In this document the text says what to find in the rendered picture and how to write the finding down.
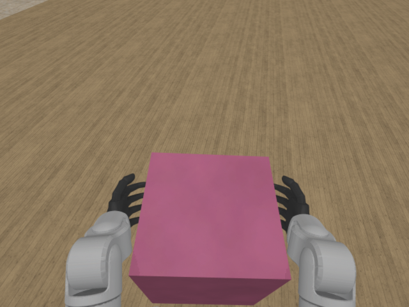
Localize carton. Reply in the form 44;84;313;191
129;152;291;305

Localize robot left hand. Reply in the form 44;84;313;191
107;173;146;227

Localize left robot forearm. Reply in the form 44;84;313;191
65;211;132;307

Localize robot right hand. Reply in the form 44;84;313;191
274;176;310;233

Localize right robot forearm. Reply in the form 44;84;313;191
287;214;357;307

